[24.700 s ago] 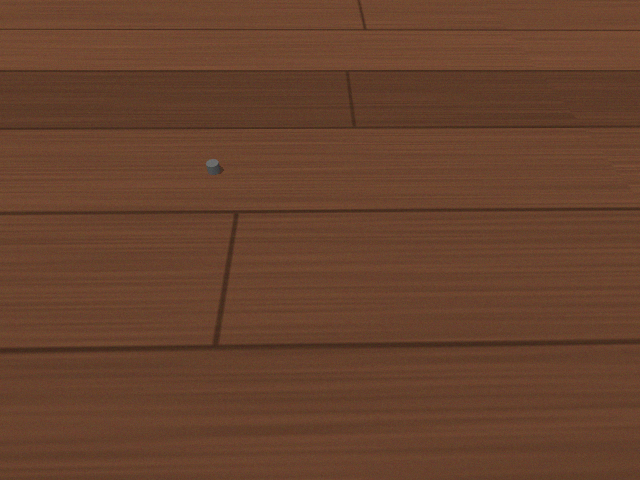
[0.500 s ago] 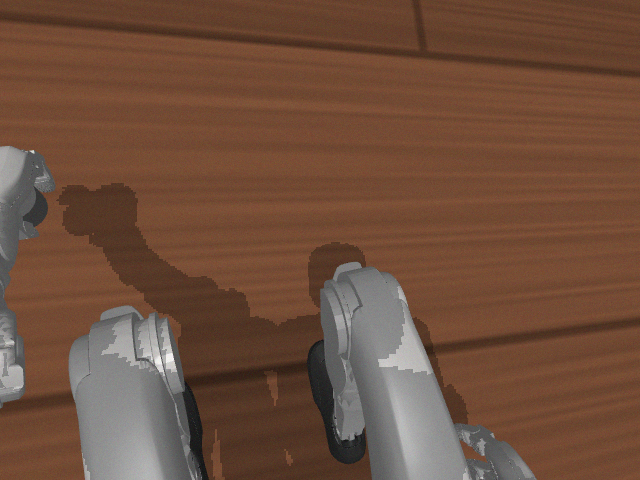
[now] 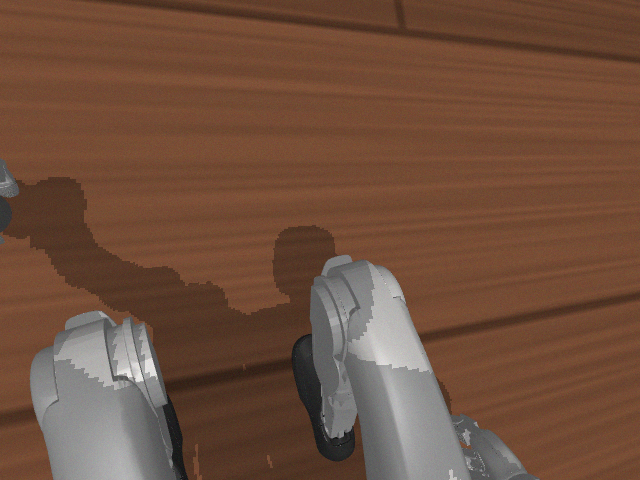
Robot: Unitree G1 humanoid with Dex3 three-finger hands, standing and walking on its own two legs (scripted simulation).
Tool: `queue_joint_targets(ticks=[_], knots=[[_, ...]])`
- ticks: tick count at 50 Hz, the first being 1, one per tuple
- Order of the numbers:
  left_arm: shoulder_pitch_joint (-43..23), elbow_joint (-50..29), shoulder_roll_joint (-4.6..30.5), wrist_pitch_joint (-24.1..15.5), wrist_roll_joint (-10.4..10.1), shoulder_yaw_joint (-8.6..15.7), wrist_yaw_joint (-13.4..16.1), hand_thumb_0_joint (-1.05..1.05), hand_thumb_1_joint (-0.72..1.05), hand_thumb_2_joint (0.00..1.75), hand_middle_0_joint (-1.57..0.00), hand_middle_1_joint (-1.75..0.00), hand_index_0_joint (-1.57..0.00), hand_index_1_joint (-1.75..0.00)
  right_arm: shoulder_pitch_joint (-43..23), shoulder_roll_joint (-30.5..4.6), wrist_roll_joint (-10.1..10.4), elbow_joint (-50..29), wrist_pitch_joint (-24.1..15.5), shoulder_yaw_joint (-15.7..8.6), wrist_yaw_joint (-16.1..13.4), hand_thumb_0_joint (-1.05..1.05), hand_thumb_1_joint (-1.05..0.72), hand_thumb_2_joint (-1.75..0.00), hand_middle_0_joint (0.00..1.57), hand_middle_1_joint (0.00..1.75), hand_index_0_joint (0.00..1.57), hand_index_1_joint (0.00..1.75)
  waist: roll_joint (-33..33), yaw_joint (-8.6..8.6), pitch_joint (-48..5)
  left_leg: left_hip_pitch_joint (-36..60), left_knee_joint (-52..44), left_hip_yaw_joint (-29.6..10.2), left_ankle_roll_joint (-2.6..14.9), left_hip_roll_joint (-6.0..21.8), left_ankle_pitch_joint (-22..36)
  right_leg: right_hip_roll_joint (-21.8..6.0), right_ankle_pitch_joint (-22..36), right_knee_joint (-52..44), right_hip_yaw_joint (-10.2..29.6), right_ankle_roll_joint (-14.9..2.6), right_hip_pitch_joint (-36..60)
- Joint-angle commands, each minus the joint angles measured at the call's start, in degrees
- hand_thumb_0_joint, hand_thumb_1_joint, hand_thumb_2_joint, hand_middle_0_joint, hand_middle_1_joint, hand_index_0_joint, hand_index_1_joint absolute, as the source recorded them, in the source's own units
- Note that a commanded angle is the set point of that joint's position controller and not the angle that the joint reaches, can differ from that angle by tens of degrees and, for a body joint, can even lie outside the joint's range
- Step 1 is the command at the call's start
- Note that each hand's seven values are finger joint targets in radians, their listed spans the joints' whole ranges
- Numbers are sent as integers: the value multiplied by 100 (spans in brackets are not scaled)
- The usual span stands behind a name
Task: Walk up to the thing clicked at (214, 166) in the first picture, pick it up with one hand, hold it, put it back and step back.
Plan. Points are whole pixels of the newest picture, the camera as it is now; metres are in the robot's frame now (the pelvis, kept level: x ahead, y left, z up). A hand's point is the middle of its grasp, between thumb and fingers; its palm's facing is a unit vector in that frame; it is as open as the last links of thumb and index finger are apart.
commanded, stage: rest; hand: left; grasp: from above
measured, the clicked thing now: out of the picture +0.46 +0.31 -0.22
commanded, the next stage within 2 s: open in 1.26 s
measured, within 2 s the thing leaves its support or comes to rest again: rests again in 0.84 s
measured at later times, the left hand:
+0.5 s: hand out of the picture +0.44 +0.30 -0.24, palm faces -0.46 -0.12 -0.88, open 7.5 cm
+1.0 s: hand (3, 224) +0.45 +0.30 -0.26, palm faces -0.46 -0.13 -0.88, open 7.5 cm
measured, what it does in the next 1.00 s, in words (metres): stands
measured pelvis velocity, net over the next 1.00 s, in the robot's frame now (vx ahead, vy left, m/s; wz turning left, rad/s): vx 0.00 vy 0.01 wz -0.07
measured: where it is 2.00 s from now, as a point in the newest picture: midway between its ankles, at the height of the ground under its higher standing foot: (251, 446)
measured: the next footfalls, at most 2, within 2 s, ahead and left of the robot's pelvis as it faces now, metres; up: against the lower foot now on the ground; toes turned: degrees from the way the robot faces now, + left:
none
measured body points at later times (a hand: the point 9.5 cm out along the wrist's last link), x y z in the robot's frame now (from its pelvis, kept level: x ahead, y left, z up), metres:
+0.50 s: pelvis +0.00 +0.00 -0.01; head +0.27 +0.10 +0.33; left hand +0.46 +0.31 -0.19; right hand +0.04 -0.27 -0.09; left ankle +0.07 +0.13 -0.28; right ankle +0.10 -0.12 -0.28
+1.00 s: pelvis +0.00 +0.01 -0.02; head +0.27 +0.10 +0.32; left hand +0.47 +0.30 -0.21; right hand +0.04 -0.26 -0.09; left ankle +0.07 +0.13 -0.28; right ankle +0.10 -0.12 -0.28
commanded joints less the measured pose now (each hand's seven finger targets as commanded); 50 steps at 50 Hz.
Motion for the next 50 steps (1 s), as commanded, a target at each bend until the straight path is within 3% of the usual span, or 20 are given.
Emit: queue_joint_targets(ticks=[1, 7, 9, 15, 16, 19, 22, 24, 27, 28, 30, 32, 35, 39, 40, 42, 44, 45, 47, 50], knots=[[-1672, -579, 1348, 29, -93, 140, 329, 0, 70, 47, -97, -63, -105, -54, 1224, -1519, -54, 25, -54, -387, -47, 0, -90, -90, 20, 30, 20, 30, 2063, -98, -3907, 2933, -1273, 643, 229, -62, 1202, 215, 1553, -1306, -615, -369, 2057], [-1634, -585, 1509, -7, -128, 221, 373, 0, 70, 47, -98, -62, -106, -54, 1179, -1572, -104, 25, -117, -299, 25, 0, -90, -90, 20, 30, 20, 30, 2228, -55, -4014, 3117, -1262, 549, 183, -50, 1370, 240, 1659, -1167, -712, -399, 2074], [-1631, -490, 1486, -19, -104, 165, 401, 0, 72, 48, -99, -63, -107, -55, 1146, -1574, -131, 8, -124, -250, 57, 0, -90, -90, 20, 30, 20, 30, 2249, -183, -3943, 3079, -1174, 536, 191, -30, 1499, 261, 1839, -1131, -721, -379, 2168], [-1493, -168, 1917, -61, 13, 505, 579, 0, 74, 49, -101, -62, -109, -54, 1197, -1710, -256, 46, -175, -182, 122, 0, -90, -90, 20, 30, 20, 30, 2213, -253, -3551, 2863, -1069, 500, 202, -14, 1298, 285, 1688, -1101, -768, -377, 2101], [-1688, -397, 1717, -103, -40, 341, 588, 0, 73, 50, -102, -62, -109, -54, 1054, -1718, -253, -75, -204, -159, 132, 0, -91, -90, 20, 30, 20, 30, 2270, -248, -3621, 2918, -1107, 475, 175, -22, 1242, 281, 1583, -1098, -803, -409, 2008], [-1549, -154, 1842, -105, -16, 378, 638, 0, 75, 51, -102, -63, -110, -56, 1077, -1781, -292, -1, -275, -148, 164, 0, -90, -90, 20, 30, 20, 30, 2254, -330, -3466, 2882, -1066, 454, 185, -11, 1143, 287, 1542, -1071, -842, -385, 2005], [-1422, -178, 2058, -120, 55, 539, 724, 0, 76, 52, -103, -65, -110, -57, 1063, -1784, -336, 33, -272, -139, 176, 0, -90, -90, 20, 30, 20, 30, 2403, -241, -3580, 3011, -1109, 421, 158, 7, 1216, 315, 1590, -1054, -860, -396, 2052], [-1494, 69, 1816, -97, 61, 368, 719, 0, 79, 52, -104, -65, -112, -57, 1070, -1754, -389, 57, -322, -79, 242, 0, -90, -90, 20, 30, 20, 30, 2287, -436, -3322, 2896, -995, 403, 166, 16, 1204, 311, 1632, -977, -885, -381, 1949], [-1556, -139, 1905, -128, -35, 368, 782, 0, 79, 55, -105, -66, -112, -59, 975, -1836, -370, 19, -382, -69, 263, 0, -91, -90, 20, 30, 20, 30, 2495, -356, -3481, 3043, -1044, 372, 142, 25, 1352, 317, 1743, -986, -896, -391, 2046], [-1549, 85, 1819, -107, 10, 247, 761, 0, 80, 53, -104, -67, -112, -59, 959, -1822, -416, 38, -422, -36, 297, 0, -91, -90, 20, 30, 20, 30, 2373, -486, -3275, 2944, -935, 382, 161, 33, 1268, 320, 1716, -975, -902, -372, 1989], [-1463, 43, 2098, -116, -40, 459, 815, 0, 78, 55, -105, -65, -111, -58, 1069, -1833, -418, 86, -415, 12, 311, 0, -90, -90, 20, 30, 20, 30, 2224, -422, -3413, 2759, -888, 390, 206, 40, 1330, 345, 1840, -1084, -837, -322, 2327], [-1446, -61, 1879, -130, -75, 306, 829, 0, 77, 54, -103, -66, -110, -58, 976, -1837, -419, 24, -445, 4, 333, 0, -91, -90, 20, 30, 20, 30, 2380, -365, -3450, 2885, -943, 382, 175, 47, 1369, 351, 1839, -1040, -848, -351, 2286], [-1482, 302, 2014, -98, -11, 355, 860, 0, 77, 52, -102, -66, -110, -58, 1010, -1907, -454, 77, -498, 75, 386, 0, -91, -90, 20, 30, 20, 30, 2349, -562, -3148, 2901, -924, 299, 147, 53, 1296, 336, 1732, -885, -993, -371, 1997], [-1531, 156, 2279, -124, 5, 517, 958, 0, 78, 53, -103, -65, -111, -57, 976, -1967, -490, 30, -536, 134, 422, 0, -90, -90, 20, 30, 20, 30, 2399, -504, -3149, 2847, -967, 297, 156, 50, 1227, 353, 1664, -974, -991, -360, 2118], [-1530, 123, 2027, -119, -31, 291, 960, 0, 78, 52, -103, -65, -111, -57, 813, -1951, -457, -60, -559, 127, 428, 0, -90, -90, 20, 30, 20, 30, 2463, -431, -3198, 2892, -1017, 289, 139, 54, 1140, 374, 1576, -985, -965, -387, 2089], [-1501, 128, 2112, -105, -43, 361, 990, 0, 77, 53, -102, -66, -110, -58, 862, -2019, -466, -39, -583, 121, 435, 0, -90, -90, 20, 30, 20, 30, 2473, -489, -3286, 2957, -1002, 284, 138, 56, 1249, 381, 1678, -1000, -997, -365, 2152], [-1538, 408, 1871, -63, -24, 111, 949, 0, 77, 52, -102, -65, -110, -57, 816, -1959, -483, -53, -648, 161, 485, 0, -90, -90, 20, 30, 20, 30, 2407, -627, -3009, 2871, -909, 275, 149, 75, 1190, 385, 1676, -920, -992, -358, 2021], [-1550, 355, 2200, -76, -54, 365, 998, 0, 76, 53, -102, -64, -109, -57, 900, -2002, -487, 29, -659, 194, 481, 0, -90, -90, 20, 30, 20, 30, 2333, -612, -3037, 2815, -901, 253, 162, 78, 1226, 383, 1717, -970, -1018, -335, 2111], [-1448, 327, 2337, -61, -71, 471, 1040, 0, 75, 53, -102, -63, -109, -56, 883, -2043, -472, 2, -667, 220, 478, 0, -90, -90, 20, 30, 20, 30, 2382, -501, -3124, 2844, -921, 254, 153, 78, 1300, 392, 1759, -988, -999, -345, 2225], [-1454, 431, 2237, -58, -69, 367, 1025, 0, 75, 52, -101, -65, -108, -57, 836, -2025, -483, -28, -703, 247, 507, 0, -90, -90, 20, 30, 20, 30, 2329, -590, -2941, 2786, -907, 243, 159, 91, 1152, 404, 1655, -1003, -996, -338, 2176]])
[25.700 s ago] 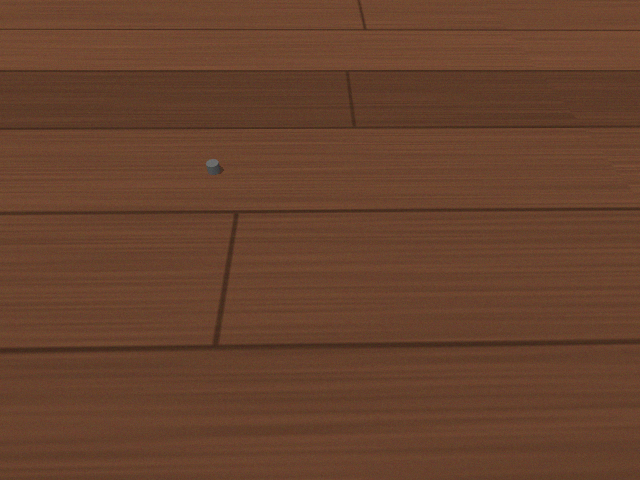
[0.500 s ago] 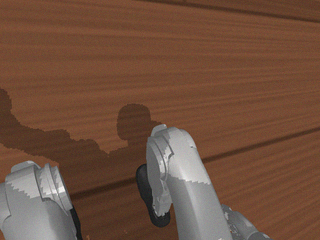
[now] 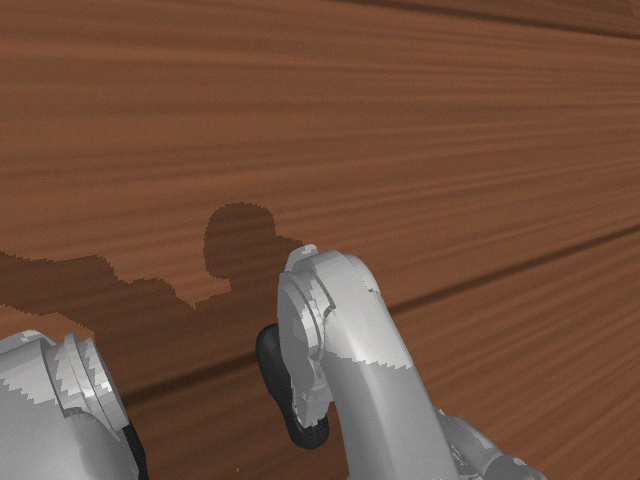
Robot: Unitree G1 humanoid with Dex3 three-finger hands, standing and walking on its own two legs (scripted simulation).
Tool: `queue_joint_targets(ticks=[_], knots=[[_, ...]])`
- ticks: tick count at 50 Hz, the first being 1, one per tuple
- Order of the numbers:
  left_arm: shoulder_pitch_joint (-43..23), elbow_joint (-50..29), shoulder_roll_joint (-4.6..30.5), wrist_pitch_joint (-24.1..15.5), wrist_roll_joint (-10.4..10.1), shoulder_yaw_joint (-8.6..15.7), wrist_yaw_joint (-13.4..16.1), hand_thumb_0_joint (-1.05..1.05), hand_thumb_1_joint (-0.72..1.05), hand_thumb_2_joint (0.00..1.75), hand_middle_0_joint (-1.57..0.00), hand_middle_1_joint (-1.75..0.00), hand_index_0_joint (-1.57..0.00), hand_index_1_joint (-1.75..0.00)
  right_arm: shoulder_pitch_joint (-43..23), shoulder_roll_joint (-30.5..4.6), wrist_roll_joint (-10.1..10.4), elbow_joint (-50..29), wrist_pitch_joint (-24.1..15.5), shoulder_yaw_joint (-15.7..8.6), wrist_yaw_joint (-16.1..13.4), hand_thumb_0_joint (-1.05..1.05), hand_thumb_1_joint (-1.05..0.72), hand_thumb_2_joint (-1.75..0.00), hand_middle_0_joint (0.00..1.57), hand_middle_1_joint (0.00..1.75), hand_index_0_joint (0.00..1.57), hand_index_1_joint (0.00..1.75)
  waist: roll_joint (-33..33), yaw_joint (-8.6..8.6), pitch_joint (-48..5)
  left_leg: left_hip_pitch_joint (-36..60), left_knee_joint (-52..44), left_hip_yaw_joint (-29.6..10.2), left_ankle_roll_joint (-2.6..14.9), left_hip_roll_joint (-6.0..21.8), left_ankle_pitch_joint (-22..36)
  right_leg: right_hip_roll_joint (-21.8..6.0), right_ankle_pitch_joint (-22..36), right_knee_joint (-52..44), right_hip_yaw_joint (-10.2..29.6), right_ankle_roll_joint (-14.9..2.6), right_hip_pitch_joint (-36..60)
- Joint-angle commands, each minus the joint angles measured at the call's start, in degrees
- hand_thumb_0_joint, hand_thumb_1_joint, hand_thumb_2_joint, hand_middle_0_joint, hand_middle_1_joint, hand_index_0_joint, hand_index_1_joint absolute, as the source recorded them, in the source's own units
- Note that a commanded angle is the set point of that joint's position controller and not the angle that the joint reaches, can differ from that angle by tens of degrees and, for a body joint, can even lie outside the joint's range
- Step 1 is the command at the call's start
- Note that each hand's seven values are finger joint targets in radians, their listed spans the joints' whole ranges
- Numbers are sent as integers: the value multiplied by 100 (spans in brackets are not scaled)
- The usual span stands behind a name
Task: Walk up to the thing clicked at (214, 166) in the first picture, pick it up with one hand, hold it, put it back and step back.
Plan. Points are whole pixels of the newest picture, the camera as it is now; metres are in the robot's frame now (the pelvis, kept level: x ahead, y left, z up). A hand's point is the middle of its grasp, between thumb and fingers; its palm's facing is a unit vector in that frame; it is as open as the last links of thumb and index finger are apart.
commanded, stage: rest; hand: left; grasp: from above
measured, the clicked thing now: out of the picture +0.44 +0.33 -0.27
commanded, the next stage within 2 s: open in 0.26 s
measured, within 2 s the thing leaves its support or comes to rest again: neither
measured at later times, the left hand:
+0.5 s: hand out of the picture +0.42 +0.33 -0.25, palm faces -0.45 -0.16 -0.88, open 7.8 cm
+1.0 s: hand out of the picture +0.43 +0.33 -0.25, palm faces -0.44 -0.16 -0.88, open 13.3 cm
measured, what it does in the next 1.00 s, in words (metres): stands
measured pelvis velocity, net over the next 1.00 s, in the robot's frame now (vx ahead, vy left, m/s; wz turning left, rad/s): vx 0.00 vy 0.00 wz -0.02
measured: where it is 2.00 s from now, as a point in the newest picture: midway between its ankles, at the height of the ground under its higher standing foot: (222, 448)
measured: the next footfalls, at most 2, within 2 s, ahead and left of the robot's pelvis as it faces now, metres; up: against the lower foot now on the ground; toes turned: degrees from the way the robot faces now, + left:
none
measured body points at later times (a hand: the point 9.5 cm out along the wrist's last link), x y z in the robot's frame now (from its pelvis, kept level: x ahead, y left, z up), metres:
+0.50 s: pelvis +0.00 +0.00 +0.00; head +0.27 +0.13 +0.34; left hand +0.44 +0.33 -0.20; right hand +0.06 -0.25 -0.06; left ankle +0.06 +0.13 -0.26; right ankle +0.10 -0.12 -0.26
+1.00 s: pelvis +0.00 +0.00 +0.00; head +0.27 +0.13 +0.33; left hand +0.45 +0.33 -0.20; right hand +0.06 -0.25 -0.06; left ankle +0.06 +0.13 -0.26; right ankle +0.10 -0.12 -0.26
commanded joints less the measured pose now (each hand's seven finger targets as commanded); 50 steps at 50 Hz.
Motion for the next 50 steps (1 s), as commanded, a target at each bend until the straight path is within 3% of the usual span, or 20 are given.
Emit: queue_joint_targets(ticks=[1, 7, 8, 10, 11, 16, 17, 18, 20, 24, 25, 28, 29, 32, 34, 45, 47, 48, 49, 50], knots=[[-1399, -702, 1391, -22, -94, 57, 251, 0, 73, 53, -101, -64, -107, -57, 1126, -1854, 8, 90, -27, -495, -60, 0, -91, -90, 20, 30, 20, 30, 2893, -114, -3825, 2841, -1503, 684, 154, 58, 1445, 246, 1704, -1222, -682, -451, 2130], [-1468, -612, 1340, -69, -91, -73, 256, 0, 70, 51, -98, -65, -105, -58, 1066, -1873, -20, 47, -51, -425, -37, 0, -90, -90, 20, 30, 20, 30, 2821, -240, -3671, 2830, -1438, 629, 163, 74, 1406, 240, 1713, -1198, -740, -432, 2067], [-1399, -547, 1445, -76, -93, -2, 278, 0, 70, 51, -97, -64, -104, -57, 1069, -1843, -26, 62, -48, -365, -38, 0, -90, -90, 20, 30, 20, 30, 2807, -208, -3709, 2819, -1477, 620, 158, 81, 1447, 257, 1746, -1223, -738, -434, 2182], [-1450, -507, 1211, -90, -97, -228, 253, 0, 69, 50, -97, -64, -104, -57, 977, -1881, 2, 21, -78, -398, -28, 0, -90, -90, 20, 30, 20, 30, 2757, -232, -3517, 2711, -1477, 617, 156, 76, 1282, 258, 1587, -1208, -732, -445, 2016], [-1284, -354, 1403, -72, -74, -74, 288, 0, 69, 52, -97, -65, -103, -58, 1043, -1872, -14, 61, -68, -376, -31, 0, -90, -90, 20, 30, 20, 30, 2727, -199, -3509, 2719, -1484, 620, 164, 79, 1291, 278, 1608, -1262, -732, -436, 2111], [-1426, -337, 1358, -85, -76, -177, 311, 0, 68, 50, -96, -62, -103, -56, 940, -1879, 3, 15, -152, -252, 19, 0, -90, -90, 20, 30, 20, 30, 2586, -268, -3354, 2693, -1472, 523, 147, 86, 1243, 244, 1568, -1176, -812, -420, 1943], [-1381, -285, 1255, -80, -68, -289, 293, 0, 68, 51, -97, -62, -103, -56, 952, -1930, 11, -6, -179, -311, 31, 0, -90, -90, 20, 30, 20, 30, 2647, -315, -3266, 2711, -1440, 566, 156, 84, 1225, 251, 1573, -1186, -781, -417, 1947], [-1425, -338, 1406, -93, -99, -153, 329, 0, 67, 49, -95, -63, -102, -56, 975, -1913, 3, 0, -179, -264, 28, 0, -90, -90, 20, 30, 20, 30, 2597, -267, -3342, 2718, -1511, 519, 144, 97, 1262, 255, 1566, -1233, -810, -412, 1987], [-1428, -300, 1354, -89, -63, -226, 320, 0, 51, 53, -79, -65, -86, -59, 993, -1937, -14, -3, -201, -271, 49, 0, -90, -90, 20, 30, 20, 30, 2707, -314, -3264, 2724, -1506, 539, 141, 83, 1209, 246, 1534, -1194, -813, -421, 1935], [-1430, -453, 1438, -83, -100, -194, 374, 0, 19, 52, -56, -68, -62, -63, 976, -1997, -6, -26, -188, -304, 34, 0, -90, -90, 20, 30, 20, 30, 2784, -238, -3559, 2805, -1511, 559, 146, 107, 1368, 300, 1682, -1284, -751, -422, 2212], [-1399, -406, 1483, -68, -129, -111, 414, 0, 11, 55, -53, -69, -57, -65, 973, -1948, -7, -30, -183, -252, 29, 0, -90, -90, 20, 30, 20, 30, 2755, -199, -3563, 2820, -1524, 533, 130, 96, 1348, 271, 1655, -1253, -799, -422, 2148], [-1432, -344, 1287, -51, -130, -306, 347, 0, -7, 64, -44, -72, -47, -70, 889, -1885, 2, -29, -224, -221, 56, 0, -90, -90, 20, 30, 20, 30, 2600, -322, -3293, 2684, -1425, 542, 159, 101, 1180, 271, 1562, -1250, -789, -398, 2032], [-1557, -525, 1450, -70, -145, -230, 379, 0, -12, 66, -41, -73, -43, -71, 942, -1998, 5, -5, -218, -277, 35, 0, -90, -90, 20, 30, 20, 30, 2804, -291, -3498, 2783, -1465, 552, 146, 105, 1269, 289, 1624, -1263, -754, -417, 2144], [-1456, -439, 1489, -47, -107, -183, 412, 0, -19, 69, -34, -80, -37, -77, 960, -1980, 5, -33, -229, -247, 55, 0, -90, -90, 20, 30, 20, 30, 2766, -275, -3442, 2798, -1486, 536, 139, 111, 1340, 283, 1662, -1270, -786, -415, 2154], [-1463, -350, 1323, -60, -118, -288, 389, 0, -25, 76, -31, -82, -32, -81, 945, -1921, 18, -22, -248, -221, 71, 0, -90, -90, 20, 30, 20, 30, 2617, -363, -3313, 2687, -1454, 530, 153, 109, 1239, 283, 1602, -1242, -780, -409, 2093], [-1391, -605, 1607, 28, -191, -102, 324, 0, -49, 96, -14, -94, -12, -96, 910, -1992, 11, -18, -265, -226, 81, 0, -89, -90, 20, 30, 20, 30, 3025, -161, -3630, 2957, -1565, 503, 83, 105, 1437, 269, 1722, -1177, -821, -445, 2149], [-1239, -377, 1408, 74, -197, -236, 271, 0, -52, 100, -11, -96, -9, -99, 858, -2000, 1, -38, -267, -263, 98, 0, -89, -90, 20, 30, 20, 30, 2913, -219, -3413, 2862, -1515, 525, 98, 113, 1374, 273, 1687, -1179, -807, -435, 2071], [-1175, -517, 1480, 62, -198, -138, 288, 0, -54, 101, -10, -96, -7, -99, 930, -1993, 3, -37, -245, -259, 89, 0, -89, -90, 20, 30, 20, 30, 2946, -171, -3569, 2896, -1545, 535, 96, 112, 1514, 302, 1784, -1225, -799, -441, 2208], [-1406, -548, 1472, 39, -221, -186, 283, 0, -54, 100, -9, -97, -6, -100, 965, -1988, 13, -33, -256, -247, 105, 0, -89, -90, 20, 30, 20, 30, 2938, -278, -3480, 2842, -1477, 535, 109, 101, 1471, 262, 1775, -1194, -810, -425, 2118], [-1392, -655, 1501, 26, -259, -145, 274, 0, -55, 100, -7, -99, -5, -101, 922, -2039, 16, -49, -267, -275, 95, 0, -89, -90, 20, 30, 20, 30, 2899, -213, -3570, 2908, -1509, 505, 101, 107, 1521, 254, 1796, -1200, -824, -424, 2126]])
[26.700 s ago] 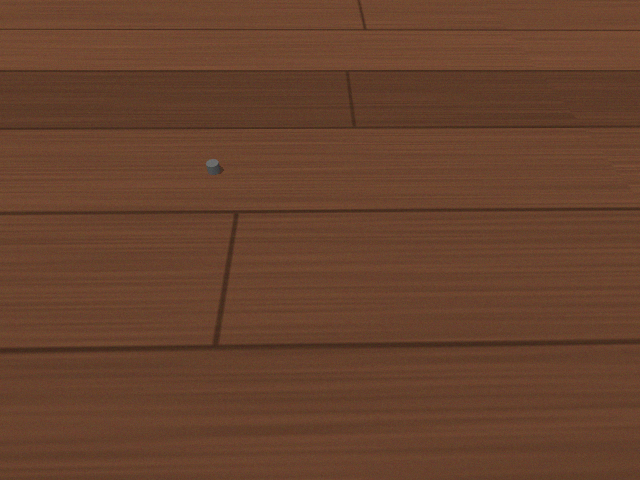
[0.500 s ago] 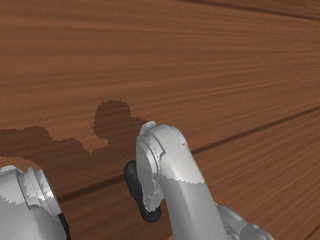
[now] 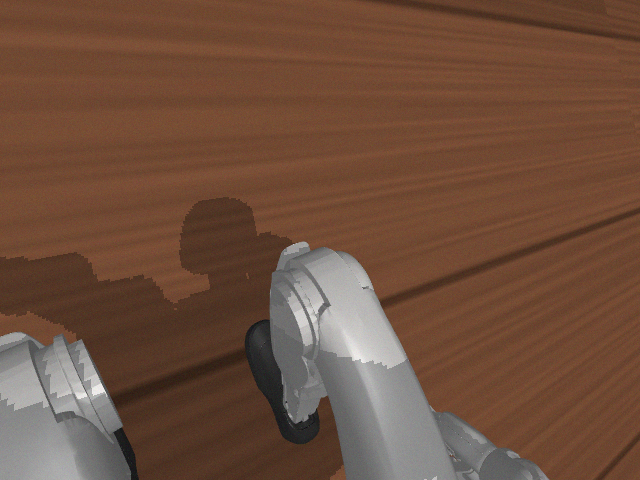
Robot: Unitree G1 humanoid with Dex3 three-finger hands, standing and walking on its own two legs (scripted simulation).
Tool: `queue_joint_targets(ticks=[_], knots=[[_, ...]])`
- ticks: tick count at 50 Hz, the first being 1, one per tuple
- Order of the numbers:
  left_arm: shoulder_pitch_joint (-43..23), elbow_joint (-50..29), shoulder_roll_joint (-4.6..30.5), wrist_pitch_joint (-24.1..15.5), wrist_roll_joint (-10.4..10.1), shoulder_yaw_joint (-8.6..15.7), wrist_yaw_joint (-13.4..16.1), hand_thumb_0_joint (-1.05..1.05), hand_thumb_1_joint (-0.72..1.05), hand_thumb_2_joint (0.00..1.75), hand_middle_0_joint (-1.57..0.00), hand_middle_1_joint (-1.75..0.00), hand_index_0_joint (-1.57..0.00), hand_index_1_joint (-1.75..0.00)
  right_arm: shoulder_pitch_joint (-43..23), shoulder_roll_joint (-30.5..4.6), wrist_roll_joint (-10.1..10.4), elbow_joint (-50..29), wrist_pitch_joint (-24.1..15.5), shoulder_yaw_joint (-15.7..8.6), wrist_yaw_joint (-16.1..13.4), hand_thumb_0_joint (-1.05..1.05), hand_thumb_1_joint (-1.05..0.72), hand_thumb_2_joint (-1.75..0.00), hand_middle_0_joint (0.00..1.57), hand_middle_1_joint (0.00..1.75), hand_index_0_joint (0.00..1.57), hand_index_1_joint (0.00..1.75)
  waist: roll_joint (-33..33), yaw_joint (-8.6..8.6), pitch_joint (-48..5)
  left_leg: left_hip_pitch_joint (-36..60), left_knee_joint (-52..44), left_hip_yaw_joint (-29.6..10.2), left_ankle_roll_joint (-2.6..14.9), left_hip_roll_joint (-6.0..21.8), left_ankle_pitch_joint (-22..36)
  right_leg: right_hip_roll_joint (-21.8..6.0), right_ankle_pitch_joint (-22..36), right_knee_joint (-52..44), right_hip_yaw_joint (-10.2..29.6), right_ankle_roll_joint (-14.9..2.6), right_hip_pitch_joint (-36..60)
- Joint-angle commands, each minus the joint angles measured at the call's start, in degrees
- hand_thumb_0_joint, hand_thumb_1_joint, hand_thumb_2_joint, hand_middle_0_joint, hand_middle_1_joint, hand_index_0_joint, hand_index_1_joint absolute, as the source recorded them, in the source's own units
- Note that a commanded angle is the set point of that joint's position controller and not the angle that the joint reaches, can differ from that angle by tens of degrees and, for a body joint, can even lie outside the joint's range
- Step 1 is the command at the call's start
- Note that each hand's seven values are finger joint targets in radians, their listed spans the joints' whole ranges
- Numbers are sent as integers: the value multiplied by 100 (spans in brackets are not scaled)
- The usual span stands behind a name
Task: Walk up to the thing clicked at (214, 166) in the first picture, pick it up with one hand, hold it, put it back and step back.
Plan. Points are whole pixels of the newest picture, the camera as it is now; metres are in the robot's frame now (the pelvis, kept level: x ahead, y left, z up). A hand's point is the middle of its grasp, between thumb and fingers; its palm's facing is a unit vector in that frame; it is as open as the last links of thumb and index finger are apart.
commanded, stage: open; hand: left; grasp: from above
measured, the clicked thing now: out of the picture +0.43 +0.34 -0.27
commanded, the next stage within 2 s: withdraw in 0.30 s
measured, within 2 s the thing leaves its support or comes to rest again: neither
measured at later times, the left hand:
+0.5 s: hand out of the picture +0.42 +0.33 -0.25, palm faces -0.43 -0.17 -0.89, open 14.1 cm
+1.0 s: hand out of the picture +0.41 +0.36 -0.07, palm faces -0.46 -0.11 -0.88, open 13.9 cm
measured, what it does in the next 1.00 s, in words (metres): rises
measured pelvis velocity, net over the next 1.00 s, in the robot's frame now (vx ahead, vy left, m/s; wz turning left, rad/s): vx -0.01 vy -0.01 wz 0.12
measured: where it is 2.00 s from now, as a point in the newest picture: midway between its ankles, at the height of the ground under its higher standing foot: (213, 447)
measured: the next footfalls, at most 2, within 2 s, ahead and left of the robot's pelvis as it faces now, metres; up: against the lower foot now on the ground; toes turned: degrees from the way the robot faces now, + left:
none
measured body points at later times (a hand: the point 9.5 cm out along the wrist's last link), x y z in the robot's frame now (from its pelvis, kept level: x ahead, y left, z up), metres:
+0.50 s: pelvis +0.00 +0.00 +0.00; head +0.27 +0.13 +0.33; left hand +0.44 +0.34 -0.20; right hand +0.06 -0.25 -0.06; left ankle +0.06 +0.13 -0.26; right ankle +0.11 -0.12 -0.26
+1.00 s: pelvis -0.01 -0.01 +0.06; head +0.20 +0.08 +0.45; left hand +0.43 +0.36 -0.02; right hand +0.12 -0.26 -0.05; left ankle +0.06 +0.13 -0.26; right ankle +0.11 -0.12 -0.26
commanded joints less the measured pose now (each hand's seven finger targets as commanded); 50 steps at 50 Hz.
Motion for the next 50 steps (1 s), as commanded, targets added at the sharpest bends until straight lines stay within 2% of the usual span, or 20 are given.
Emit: queue_joint_targets(ticks=[1, 4, 5, 8, 10, 11, 13, 14, 17, 20, 23, 25, 27, 30, 32, 35, 41, 43, 47, 50], knots=[[-1200, -405, 1194, 3, -69, 28, 163, 0, -56, 101, -7, -99, -5, -101, 1052, -1858, 50, 69, -13, -521, -59, 0, -89, -90, 20, 30, 20, 30, 2971, -227, -3513, 2766, -1510, 664, 97, 113, 1496, 228, 1748, -1086, -692, -464, 1970], [-1298, -580, 1244, -54, -108, 57, 125, 0, -56, 102, -6, -99, -4, -101, 1098, -1868, 49, 73, -21, -522, -61, 0, -89, -90, 20, 30, 20, 30, 2996, -223, -3672, 2883, -1517, 654, 91, 112, 1530, 222, 1761, -1104, -696, -456, 2027], [-1289, -749, 1363, -90, -126, 163, 158, 0, -56, 102, -6, -99, -4, -102, 1132, -1898, 46, 94, 1, -534, -76, 0, -89, -90, 20, 30, 20, 30, 3152, -130, -3893, 2990, -1589, 654, 70, 124, 1649, 241, 1828, -1141, -680, -473, 2194], [-1312, -529, 1221, -86, -81, 56, 126, 0, -55, 102, -6, -100, -4, -102, 1121, -1822, 24, 61, 7, -461, -51, 0, -89, -90, 20, 30, 20, 30, 2999, -269, -3594, 2857, -1551, 624, 76, 125, 1575, 221, 1786, -1074, -745, -464, 2008], [-1274, -611, 1347, -134, -131, 138, 155, 0, -55, 101, -6, -100, -4, -102, 1090, -1871, 30, 44, 39, -468, -94, 0, -89, -90, 20, 30, 20, 30, 2995, -188, -3739, 2802, -1570, 647, 98, 118, 1512, 239, 1726, -1189, -701, -468, 2151], [-1303, -488, 1258, -121, -64, -9, 126, 0, -54, 100, -5, -100, -4, -101, 1061, -1885, 40, 36, 30, -481, -91, 0, -89, -90, 20, 30, 20, 30, 2894, -270, -3563, 2718, -1463, 683, 125, 114, 1418, 226, 1695, -1151, -674, -450, 2033], [-1314, -550, 1367, -156, -71, 77, 142, 0, -53, 101, -6, -99, -4, -101, 1127, -1855, 19, 43, 38, -414, -102, 0, -88, -90, 20, 30, 20, 30, 2816, -256, -3598, 2662, -1446, 692, 145, 110, 1438, 241, 1718, -1194, -669, -431, 2096], [-1256, -509, 1188, -150, -95, -70, 121, 0, -53, 100, -5, -99, -4, -101, 1031, -1920, 51, 31, 20, -512, -123, 0, -88, -90, 20, 30, 20, 30, 2890, -224, -3567, 2753, -1485, 703, 117, 116, 1408, 237, 1678, -1162, -632, -456, 2064], [-1269, -647, 1395, -175, -105, 113, 186, 0, -52, 100, -6, -100, -4, -101, 1075, -1882, 32, 25, 21, -440, -149, 0, -88, -90, 20, 30, 20, 30, 2911, -166, -3724, 2800, -1559, 657, 107, 115, 1385, 243, 1626, -1199, -686, -461, 2136], [-1251, -499, 1281, -128, -26, -18, 162, 0, -51, 99, -5, -100, -5, -101, 1044, -1884, 20, 18, 10, -464, -122, 0, -88, -90, 20, 30, 20, 30, 2922, -233, -3499, 2789, -1570, 643, 88, 123, 1299, 240, 1538, -1122, -716, -469, 1939], [-1419, -912, 1397, -154, -35, 58, 212, 0, -53, 99, -6, -101, -7, -100, 950, -1925, 61, -9, 13, -545, -136, 0, -90, -90, 20, 30, 20, 30, 3255, -104, -3838, 3023, -1599, 632, 48, 147, 1458, 232, 1666, -1077, -684, -495, 2022], [-1396, -1033, 1486, -66, 22, 173, 215, 0, -53, 98, -6, -100, -7, -99, 1091, -1852, 70, 41, 8, -521, -93, 0, -90, -90, 20, 30, 20, 30, 3242, -129, -3837, 2948, -1538, 689, 63, 118, 1560, 212, 1780, -1050, -685, -473, 2013], [-1251, -1604, 1515, 12, -81, 386, 203, 0, -54, 99, -6, -100, -6, -100, 1090, -1869, 108, 34, 18, -729, -101, 0, -90, -90, 20, 30, 20, 30, 3660, 150, -4404, 3345, -1667, 732, 9, 114, 1773, 209, 1896, -1082, -649, -518, 2055], [-1246, -2155, 965, 170, -214, 44, -51, 0, -54, 100, -6, -100, -6, -100, 1050, -1738, 210, 63, 14, -928, -2, 0, -90, -90, 20, 30, 20, 30, 3917, 240, -4520, 3435, -1782, 797, -26, 89, 1765, 166, 1873, -1049, -619, -552, 1720], [-692, -2552, 1020, 360, -323, 339, -191, 0, -55, 101, -6, -101, -6, -101, 1159, -1722, 360, 49, 111, -1159, 26, 0, -90, -90, 20, 30, 20, 30, 4013, 616, -5077, 3589, -1901, 903, -14, 49, 1963, 167, 1963, -1139, -486, -583, 1910], [-620, -3336, 303, 639, -571, -50, -613, 0, -53, 101, -7, -101, -6, -101, 1165, -1495, 662, 14, 364, -1396, 71, 0, -90, -90, 20, 30, 20, 30, 3967, 823, -5496, 3641, -2093, 1058, 26, 17, 2119, 151, 2083, -1307, -324, -609, 1853], [-1008, -3502, -411, 924, -887, -529, -1675, 0, -52, 103, -8, -102, -7, -104, 1537, -1313, 990, 11, 863, -1697, -81, 0, -90, -90, 20, 30, 20, 30, 2487, 612, -4932, 2985, -2493, 1091, 228, -73, 1296, 99, 1409, -1946, -53, -591, 2059], [-1128, -3624, -354, 869, -874, -564, -2002, 0, -52, 102, -9, -102, -8, -104, 1576, -1274, 1050, -12, 986, -1753, -205, 0, -90, -91, 20, 30, 20, 30, 2302, 668, -4877, 3033, -2625, 1105, 242, -115, 1107, 58, 1164, -2099, 42, -602, 2155], [-1149, -3289, -553, 648, -890, -734, -2475, 0, -51, 102, -10, -102, -8, -103, 1581, -1171, 1107, -172, 1174, -1694, -493, 0, -90, -90, 20, 30, 20, 30, 1502, 519, -4340, 2501, -2635, 1209, 316, -204, 886, 4, 782, -2441, 166, -597, 2291], [-1288, -3177, -244, 419, -790, -689, -2607, 0, -50, 102, -10, -102, -8, -103, 1498, -1154, 1108, -256, 1239, -1614, -745, 0, -90, -90, 20, 30, 20, 30, 1378, 579, -3997, 2451, -2735, 1234, 305, -228, 646, -24, 402, -2602, 205, -638, 2160]])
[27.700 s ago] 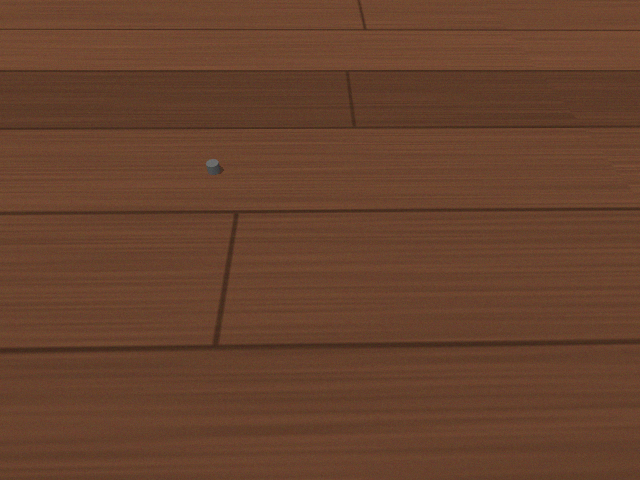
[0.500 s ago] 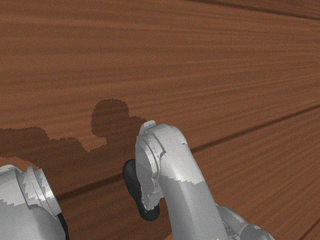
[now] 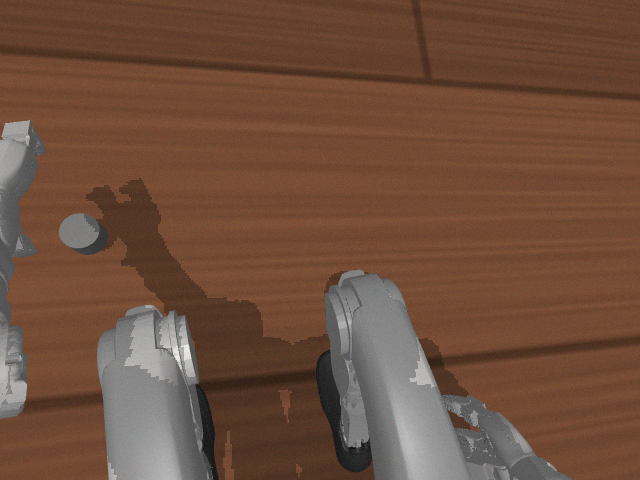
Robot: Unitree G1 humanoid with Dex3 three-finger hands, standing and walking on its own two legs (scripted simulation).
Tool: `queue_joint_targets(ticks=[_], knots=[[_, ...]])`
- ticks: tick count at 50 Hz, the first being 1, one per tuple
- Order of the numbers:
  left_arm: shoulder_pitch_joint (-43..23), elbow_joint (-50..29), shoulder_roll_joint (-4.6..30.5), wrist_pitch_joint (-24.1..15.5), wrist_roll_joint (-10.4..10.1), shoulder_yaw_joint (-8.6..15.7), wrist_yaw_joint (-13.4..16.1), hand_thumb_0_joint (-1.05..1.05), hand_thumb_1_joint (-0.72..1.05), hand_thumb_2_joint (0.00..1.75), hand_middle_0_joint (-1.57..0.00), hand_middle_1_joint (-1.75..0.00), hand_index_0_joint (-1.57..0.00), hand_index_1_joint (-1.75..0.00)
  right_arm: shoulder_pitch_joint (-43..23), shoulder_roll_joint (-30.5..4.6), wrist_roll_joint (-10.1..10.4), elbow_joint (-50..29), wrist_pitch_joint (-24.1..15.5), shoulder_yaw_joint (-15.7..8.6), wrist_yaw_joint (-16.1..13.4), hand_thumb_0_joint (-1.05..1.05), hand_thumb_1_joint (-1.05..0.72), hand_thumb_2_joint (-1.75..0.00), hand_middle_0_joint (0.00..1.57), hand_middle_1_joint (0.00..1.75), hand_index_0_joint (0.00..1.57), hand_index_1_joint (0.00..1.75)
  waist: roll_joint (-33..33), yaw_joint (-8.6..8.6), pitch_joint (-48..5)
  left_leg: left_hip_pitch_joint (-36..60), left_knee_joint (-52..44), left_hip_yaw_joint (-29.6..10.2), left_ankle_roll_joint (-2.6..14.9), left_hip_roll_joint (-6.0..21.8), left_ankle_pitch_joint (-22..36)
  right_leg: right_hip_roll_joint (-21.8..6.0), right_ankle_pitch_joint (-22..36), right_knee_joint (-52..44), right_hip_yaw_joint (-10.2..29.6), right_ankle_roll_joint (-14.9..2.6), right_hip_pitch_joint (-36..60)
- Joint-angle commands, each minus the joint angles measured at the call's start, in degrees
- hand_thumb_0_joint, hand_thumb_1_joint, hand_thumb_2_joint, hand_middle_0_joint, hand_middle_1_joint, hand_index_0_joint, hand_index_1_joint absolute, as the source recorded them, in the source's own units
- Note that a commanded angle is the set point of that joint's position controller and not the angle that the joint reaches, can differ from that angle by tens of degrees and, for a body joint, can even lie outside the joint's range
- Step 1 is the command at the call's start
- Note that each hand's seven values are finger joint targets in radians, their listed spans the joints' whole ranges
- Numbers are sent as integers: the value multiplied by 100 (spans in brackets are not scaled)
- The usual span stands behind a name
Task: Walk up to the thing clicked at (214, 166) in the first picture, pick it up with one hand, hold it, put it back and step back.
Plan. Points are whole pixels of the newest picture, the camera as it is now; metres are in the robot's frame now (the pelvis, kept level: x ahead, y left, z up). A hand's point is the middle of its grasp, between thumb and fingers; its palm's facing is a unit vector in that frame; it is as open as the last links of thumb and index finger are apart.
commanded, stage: withdraw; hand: left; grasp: from above
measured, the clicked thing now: (84, 234) +0.48 +0.30 -0.33
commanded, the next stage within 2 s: home in 0.30 s
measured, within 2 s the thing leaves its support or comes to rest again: neither
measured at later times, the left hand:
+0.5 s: hand (49, 212) +0.48 +0.30 -0.19, palm faces -0.36 -0.04 -0.93, open 13.4 cm
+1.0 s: hand out of the picture +0.33 +0.26 +0.02, palm faces -0.26 -0.67 -0.70, open 7.7 cm
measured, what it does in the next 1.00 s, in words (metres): rises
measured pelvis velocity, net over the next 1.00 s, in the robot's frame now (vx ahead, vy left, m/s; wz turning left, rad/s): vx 0.01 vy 0.00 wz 0.07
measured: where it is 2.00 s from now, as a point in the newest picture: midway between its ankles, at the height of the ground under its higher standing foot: (276, 451)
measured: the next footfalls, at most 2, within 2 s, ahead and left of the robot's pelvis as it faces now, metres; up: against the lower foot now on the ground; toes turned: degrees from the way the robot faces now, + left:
none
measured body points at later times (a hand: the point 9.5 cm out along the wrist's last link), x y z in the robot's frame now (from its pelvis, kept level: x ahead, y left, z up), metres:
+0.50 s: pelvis +0.00 +0.00 -0.03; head +0.24 +0.08 +0.34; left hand +0.49 +0.30 -0.14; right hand +0.03 -0.27 -0.12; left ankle +0.08 +0.13 -0.32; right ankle +0.10 -0.13 -0.32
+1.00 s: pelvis +0.01 +0.00 +0.13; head +0.17 +0.05 +0.55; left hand +0.34 +0.29 +0.06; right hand +0.20 -0.25 +0.02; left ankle +0.08 +0.13 -0.32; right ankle +0.10 -0.13 -0.32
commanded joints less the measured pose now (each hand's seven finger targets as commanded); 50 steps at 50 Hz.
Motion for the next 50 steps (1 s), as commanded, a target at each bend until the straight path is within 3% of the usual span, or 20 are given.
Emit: queue_joint_targets(ticks=[1, 5, 9, 13, 15, 16, 17, 18, 20, 21, 23, 28, 30, 31, 33, 35, 39, 42, 45, 50], knots=[[-1764, -530, 1231, -331, 108, 121, -92, 0, -49, 101, -11, -101, -9, -102, 1201, -1322, 34, -134, 118, -345, -417, 0, -90, -90, 20, 30, 20, 30, 630, -361, -2630, 1894, -1444, 475, 218, -215, 273, 226, 352, -1724, -328, -491, 1805], [-1932, -251, 1268, -646, 251, 75, 80, 0, -47, 99, -12, -99, -11, -100, 1182, -1253, -22, -119, 143, -215, -589, 0, -90, -90, 20, 30, 20, 30, 856, -384, -2732, 2078, -1435, 468, 196, -181, 284, 223, 433, -1588, -315, -468, 1656], [-2163, 93, 1449, -856, 528, 144, 470, 0, -48, 99, -11, -100, -11, -100, 1262, -1332, -125, -42, 140, -113, -640, 0, -90, -90, 20, 30, 20, 30, 1169, -449, -2979, 2285, -1288, 429, 163, -155, 553, 231, 751, -1324, -410, -477, 1508], [-2437, 102, 1956, -1011, 775, 505, 962, 0, -47, 97, -12, -98, -12, -98, 1307, -1401, -254, -35, 110, -58, -640, 0, -90, -90, 20, 30, 20, 30, 1710, -384, -3353, 2655, -1136, 414, 96, -152, 823, 206, 992, -1043, -516, -489, 1384], [-2397, 146, 1977, -1004, 883, 608, 1186, 0, -46, 95, -12, -97, -13, -96, 1368, -1408, -321, -21, 69, -67, -625, 0, -90, -90, 20, 30, 20, 30, 1942, -418, -3431, 2770, -1164, 409, 63, -158, 854, 197, 1043, -933, -579, -492, 1324], [-2509, -102, 2109, -1008, 893, 767, 1297, 0, -45, 94, -14, -95, -14, -95, 1368, -1485, -335, 13, 51, -124, -631, 0, -90, -90, 20, 30, 20, 30, 2091, -335, -3622, 2938, -1177, 421, 55, -166, 868, 169, 1076, -885, -639, -479, 1188], [-2343, -14, 2080, -955, 940, 748, 1379, 0, -45, 94, -14, -95, -14, -95, 1385, -1446, -346, -19, 20, -126, -625, 0, -90, -90, 20, 30, 20, 30, 2243, -346, -3636, 2991, -1162, 409, 42, -142, 838, 182, 1022, -845, -618, -507, 1142], [-2374, -179, 2072, -909, 948, 785, 1449, 0, -44, 93, -13, -95, -14, -94, 1423, -1467, -365, 5, -13, -145, -612, 0, -90, -90, 20, 30, 20, 30, 2306, -364, -3705, 3026, -1181, 415, 39, -147, 803, 163, 1015, -836, -641, -498, 1125], [-2248, -742, 2190, -766, 887, 980, 1590, 0, -44, 92, -15, -93, -16, -92, 1422, -1484, -336, -21, -36, -260, -588, 0, -90, -90, 20, 30, 20, 30, 2610, -191, -4215, 3298, -1236, 464, 26, -146, 988, 137, 1197, -795, -634, -505, 1181], [-2110, -892, 2034, -665, 791, 964, 1608, 0, -36, 95, -23, -85, -20, -84, 1407, -1458, -319, -14, -59, -321, -561, 0, -89, -89, 20, 30, 20, 30, 2721, -135, -4488, 3519, -1267, 480, 5, -138, 1132, 120, 1321, -762, -613, -517, 1212], [-1968, -918, 1861, -449, 656, 913, 1583, 0, -20, 97, -23, -70, -21, -73, 1483, -1448, -267, 50, -74, -414, -513, 0, -89, -89, 20, 30, 20, 30, 2624, -155, -4540, 3513, -1326, 500, 31, -127, 1208, 127, 1430, -854, -597, -507, 1253], [-1382, -1234, 1430, 42, -76, 909, 1179, 0, 17, 91, -21, -55, -20, -56, 1746, -1347, -76, 150, -58, -634, -436, 0, -89, -90, 20, 30, 20, 30, 2099, 95, -4690, 3462, -1613, 559, 122, -161, 1206, 115, 1436, -1255, -466, -489, 1703], [-909, -1657, 1100, 209, -486, 790, 879, 0, 33, 92, -21, -51, -20, -52, 1704, -1242, 64, 91, 3, -734, -419, 0, -89, -90, 20, 30, 20, 30, 1895, 274, -4929, 3582, -1880, 617, 150, -159, 1147, 149, 1360, -1571, -388, -476, 2154], [-697, -1898, 1046, 280, -722, 866, 733, 0, 41, 92, -21, -48, -20, -49, 1703, -1257, 150, 35, 40, -791, -430, 0, -89, -90, 20, 30, 20, 30, 1739, 323, -4926, 3567, -1994, 589, 167, -181, 1079, 128, 1314, -1666, -362, -466, 2242], [-174, -2419, 574, 407, -1230, 638, 353, 0, 55, 89, -20, -41, -20, -42, 1556, -1152, 279, -126, 96, -840, -448, 0, -90, -90, 20, 30, 20, 30, 1244, 273, -4769, 3436, -2179, 572, 216, -176, 991, 150, 1287, -1975, -313, -431, 2628], [337, -2843, 420, 508, -1675, 615, 4, 0, 68, 90, -20, -38, -20, -38, 1366, -1074, 392, -216, 140, -868, -508, 0, -90, -90, 20, 30, 20, 30, 838, 311, -4352, 3185, -2348, 565, 264, -176, 812, 163, 1160, -2274, -224, -395, 2837], [1332, -3994, 36, 625, -2476, 584, -516, 0, 89, 90, -20, -30, -20, -30, 1003, -908, 512, -522, 178, -886, -640, 0, -90, -90, 20, 30, 20, 30, 367, 513, -4061, 3304, -2761, 573, 297, -155, 785, 138, 1166, -2770, -85, -357, 3419], [1729, -4900, -93, 677, -2976, 682, -652, 0, 90, 90, -20, -30, -20, -30, 754, -850, 593, -697, 178, -913, -801, 0, -90, -90, 20, 30, 20, 30, 499, 635, -3862, 3891, -3283, 454, 245, -114, 547, 83, 901, -3133, -45, -388, 3534], [2251, -5375, -488, 796, -3362, 577, -719, 0, 90, 90, -20, -30, -20, -30, 574, -775, 655, -830, 127, -886, -942, 0, -90, -90, 20, 30, 20, 30, 575, 620, -3534, 4356, -3756, 389, 207, -93, 422, 43, 808, -3455, -5, -403, 3659], [3070, -6195, -808, 1123, -4032, 608, -723, 0, 90, 90, -20, -30, -20, -30, 259, -747, 735, -1020, -52, -868, -1188, 0, -90, -90, 20, 30, 20, 30, 775, 730, -3512, 5364, -4527, 263, 126, -58, 345, -1, 759, -3951, 31, -399, 4090]])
